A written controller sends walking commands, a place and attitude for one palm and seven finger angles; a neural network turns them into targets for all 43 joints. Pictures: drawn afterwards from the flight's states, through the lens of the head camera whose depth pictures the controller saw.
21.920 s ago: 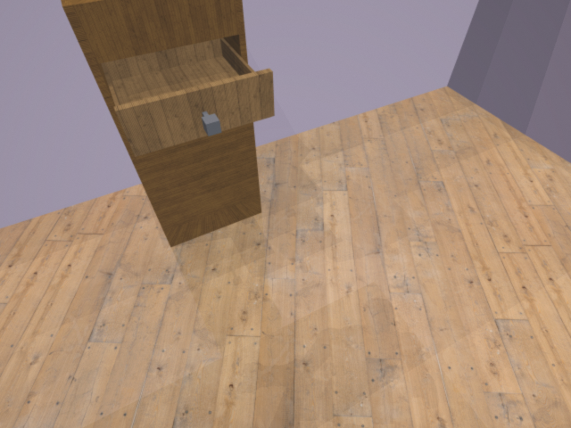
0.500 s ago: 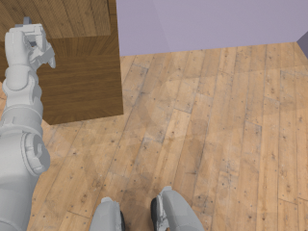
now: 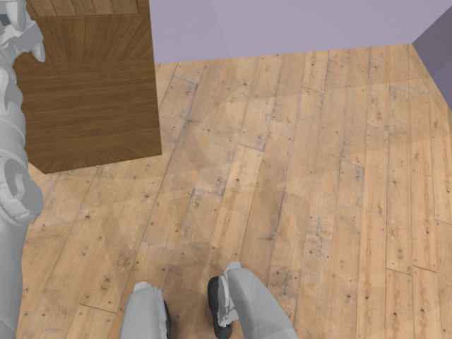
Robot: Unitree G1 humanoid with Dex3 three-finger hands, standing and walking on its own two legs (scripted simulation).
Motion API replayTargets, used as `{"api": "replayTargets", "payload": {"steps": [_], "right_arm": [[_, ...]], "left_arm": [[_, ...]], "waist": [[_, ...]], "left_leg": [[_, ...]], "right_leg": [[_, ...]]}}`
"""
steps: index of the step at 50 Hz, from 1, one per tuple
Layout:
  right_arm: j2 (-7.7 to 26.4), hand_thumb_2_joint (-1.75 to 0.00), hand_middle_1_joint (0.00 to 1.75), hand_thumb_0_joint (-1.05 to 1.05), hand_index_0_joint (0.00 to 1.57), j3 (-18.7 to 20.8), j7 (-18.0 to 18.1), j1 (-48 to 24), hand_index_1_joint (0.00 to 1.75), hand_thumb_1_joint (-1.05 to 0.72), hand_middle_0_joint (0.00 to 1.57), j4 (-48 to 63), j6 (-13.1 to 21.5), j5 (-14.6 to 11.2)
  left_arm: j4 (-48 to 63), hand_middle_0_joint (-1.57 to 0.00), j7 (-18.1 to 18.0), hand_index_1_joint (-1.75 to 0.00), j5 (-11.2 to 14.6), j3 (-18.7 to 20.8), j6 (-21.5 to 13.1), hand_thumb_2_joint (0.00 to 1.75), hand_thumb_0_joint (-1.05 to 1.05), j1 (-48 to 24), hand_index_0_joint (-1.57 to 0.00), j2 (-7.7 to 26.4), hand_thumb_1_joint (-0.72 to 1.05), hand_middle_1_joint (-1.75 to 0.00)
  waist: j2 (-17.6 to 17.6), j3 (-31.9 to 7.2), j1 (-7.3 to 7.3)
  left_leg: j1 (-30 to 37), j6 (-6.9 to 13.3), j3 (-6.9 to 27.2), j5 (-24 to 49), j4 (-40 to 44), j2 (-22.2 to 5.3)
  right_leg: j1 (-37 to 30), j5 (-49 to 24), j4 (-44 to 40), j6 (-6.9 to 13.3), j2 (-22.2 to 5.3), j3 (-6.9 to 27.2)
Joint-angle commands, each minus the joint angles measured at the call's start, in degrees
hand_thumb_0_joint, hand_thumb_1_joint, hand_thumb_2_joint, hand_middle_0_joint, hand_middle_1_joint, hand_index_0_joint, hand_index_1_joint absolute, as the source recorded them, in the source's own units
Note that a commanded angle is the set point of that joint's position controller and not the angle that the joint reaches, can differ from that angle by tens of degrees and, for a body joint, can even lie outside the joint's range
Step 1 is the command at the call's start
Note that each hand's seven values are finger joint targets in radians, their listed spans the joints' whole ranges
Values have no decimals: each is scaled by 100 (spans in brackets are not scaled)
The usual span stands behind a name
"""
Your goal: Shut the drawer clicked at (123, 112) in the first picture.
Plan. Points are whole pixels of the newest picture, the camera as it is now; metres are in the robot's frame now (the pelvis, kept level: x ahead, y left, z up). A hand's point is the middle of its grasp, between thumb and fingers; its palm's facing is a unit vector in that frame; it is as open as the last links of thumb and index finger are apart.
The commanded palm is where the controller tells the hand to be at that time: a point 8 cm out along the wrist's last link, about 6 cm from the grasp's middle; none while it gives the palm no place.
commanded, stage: push the drawer shut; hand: left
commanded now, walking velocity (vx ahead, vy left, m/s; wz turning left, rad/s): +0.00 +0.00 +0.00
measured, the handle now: out of the picture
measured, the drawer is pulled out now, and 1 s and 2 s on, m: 0.00 0.00 0.00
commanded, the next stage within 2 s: pull the fist back off the drawer in 0.02 s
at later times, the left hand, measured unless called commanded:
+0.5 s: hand (35, 29) +0.59 +0.19 +0.08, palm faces +0.08 -1.00 -0.03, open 3.6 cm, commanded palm +0.58 +0.21 +0.08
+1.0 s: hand (27, 36) +0.58 +0.19 +0.08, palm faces +0.09 -1.00 -0.02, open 3.3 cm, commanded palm +0.52 +0.23 +0.10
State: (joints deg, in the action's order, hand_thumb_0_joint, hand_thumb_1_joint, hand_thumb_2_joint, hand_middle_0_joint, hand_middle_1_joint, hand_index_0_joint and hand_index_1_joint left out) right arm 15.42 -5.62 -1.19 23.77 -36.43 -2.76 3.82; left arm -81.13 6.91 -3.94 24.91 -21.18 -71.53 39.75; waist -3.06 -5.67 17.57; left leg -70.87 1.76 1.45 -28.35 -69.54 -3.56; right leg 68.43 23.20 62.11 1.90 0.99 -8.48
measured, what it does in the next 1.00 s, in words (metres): stands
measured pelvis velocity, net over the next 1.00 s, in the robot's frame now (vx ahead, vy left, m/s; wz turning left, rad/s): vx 0.04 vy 0.01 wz -0.01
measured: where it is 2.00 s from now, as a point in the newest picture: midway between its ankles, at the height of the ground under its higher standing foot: (192, 330)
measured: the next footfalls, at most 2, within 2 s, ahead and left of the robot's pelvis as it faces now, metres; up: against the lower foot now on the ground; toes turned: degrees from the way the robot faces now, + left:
none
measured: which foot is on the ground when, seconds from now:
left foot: down 0.00-1.00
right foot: down 0.00-1.00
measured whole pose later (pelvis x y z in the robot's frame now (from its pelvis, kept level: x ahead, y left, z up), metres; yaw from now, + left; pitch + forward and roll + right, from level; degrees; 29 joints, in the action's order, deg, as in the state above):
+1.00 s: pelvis +0.04 +0.01 +0.02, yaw -1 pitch +27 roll -4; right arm 15.3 -2.0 -3.0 22.9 -34.9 -4.5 3.3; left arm -63.5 6.0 1.6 24.4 -22.5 -53.8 28.4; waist -2.5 -7.0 12.2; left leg -60.5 2.6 -1.6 -29.9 -63.3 -3.1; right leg 59.6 24.4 57.0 0.5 1.1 -5.2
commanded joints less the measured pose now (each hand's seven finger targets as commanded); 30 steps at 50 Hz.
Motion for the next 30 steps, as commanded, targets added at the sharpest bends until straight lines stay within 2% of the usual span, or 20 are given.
{"api": "replayTargets", "payload": {"steps": [1,2,6,9,11,13,15,17,18,19,20,21,23,24,26,30], "right_arm": [[1240,-90,30,0,20,348,139,1382,30,-90,20,43,101,9],[1249,-90,30,0,20,338,152,1377,30,-90,20,49,127,6],[1277,-90,30,0,20,270,190,1310,30,-90,20,40,257,-36],[1304,-90,30,0,20,267,200,1349,30,-90,20,82,320,-31],[1320,-90,30,0,20,250,219,1339,30,-90,20,85,327,-50],[1312,-90,30,0,20,249,205,1352,30,-90,20,129,350,-47],[1326,-90,30,0,20,267,199,1396,30,-90,20,137,355,-31],[1313,-90,30,0,20,285,174,1449,30,-90,20,141,344,-13],[1318,-90,30,0,20,294,161,1454,30,-90,20,141,342,-9],[1314,-90,30,0,20,300,144,1482,30,-90,20,148,338,3],[1316,-90,30,0,20,310,131,1477,30,-90,20,171,316,-12],[1304,-90,30,0,20,326,115,1449,30,-90,20,165,317,-16],[1317,-90,30,0,20,333,99,1464,30,-90,20,156,310,-11],[1321,-90,30,0,20,333,101,1475,30,-90,20,178,306,-9],[1296,-90,30,0,20,371,71,1463,30,-90,20,193,288,-9],[1266,-90,30,0,20,421,30,1454,30,-90,20,271,215,-19]], "left_arm": [[1674,-140,-164,-160,29,-43,-340,90,0,-3877,-140,1798,90,-160],[1701,-140,-168,-160,32,33,-348,90,0,-3906,-140,1937,90,-160],[1596,-140,-119,-160,12,-108,-278,90,0,-3997,-140,1987,90,-160],[1593,-140,-110,-160,21,36,-223,90,0,-3995,-140,2108,90,-160],[1496,-140,-103,-160,10,90,-142,90,0,-3946,-140,2237,90,-160],[1504,-140,-109,-160,-7,16,-82,90,0,-3960,-140,2123,90,-160],[1619,-140,-138,-160,-12,94,-74,90,0,-4029,-140,2168,90,-160],[1637,-140,-164,-160,-40,181,-51,90,0,-3965,-140,2200,90,-160],[1684,-140,-176,-160,-22,210,-39,90,0,-3965,-140,2190,90,-160],[1683,-140,-170,-160,-34,289,-52,90,0,-3869,-140,2222,90,-160],[1652,-140,-167,-160,-44,233,-28,90,0,-3759,-140,2122,90,-160],[1653,-140,-165,-160,-11,95,1,90,0,-3747,-140,1898,90,-160],[1589,-140,-188,-160,12,173,45,90,0,-3577,-140,1899,90,-160],[1602,-140,-185,-160,-2,309,33,90,0,-3457,-140,2032,90,-160],[1812,-140,-168,-160,45,197,22,90,0,-3358,-140,1801,90,-160],[2083,-140,-107,-160,211,386,-34,90,0,-2588,-140,1673,90,-160]], "waist": [[-1539,-3047,427],[-1521,-3153,422],[-1660,-3094,481],[-1645,-3223,430],[-1440,-3111,440],[-1525,-3041,409],[-1569,-3187,408],[-1599,-3277,339],[-1512,-3305,349],[-1560,-3376,283],[-1515,-3316,258],[-1546,-3181,301],[-1359,-3088,264],[-1379,-3143,193],[-1496,-3231,143],[-1431,-3444,-138]], "left_leg": [[2243,107,486,1248,716,81],[2167,118,469,1183,681,75],[1991,119,495,824,711,48],[1973,118,525,773,701,63],[1725,132,506,553,699,52],[1676,120,510,429,742,65],[1819,119,548,497,738,60],[1904,102,555,641,733,69],[1924,103,572,676,731,60],[2039,91,612,770,754,61],[2081,76,616,743,792,57],[2104,74,623,670,820,47],[1996,86,618,536,846,53],[2050,84,621,604,867,49],[2287,54,626,805,910,42],[2666,12,569,1383,983,25]], "right_leg": [[-1093,-361,-737,-121,170,704],[-1178,-325,-741,-135,166,740],[-1047,-66,-712,-140,156,758],[-1061,-27,-678,-117,167,742],[-1121,103,-703,-145,146,767],[-1086,194,-701,-128,147,762],[-1044,126,-677,-126,147,739],[-1072,40,-659,-112,153,696],[-1082,14,-657,-117,157,692],[-1056,-34,-613,-98,168,644],[-1008,-19,-622,-99,167,618],[-902,15,-652,-102,166,620],[-962,90,-682,-103,160,628],[-993,51,-655,-93,163,606],[-992,-74,-661,-85,161,578],[-1299,-405,-690,-65,180,549]]}}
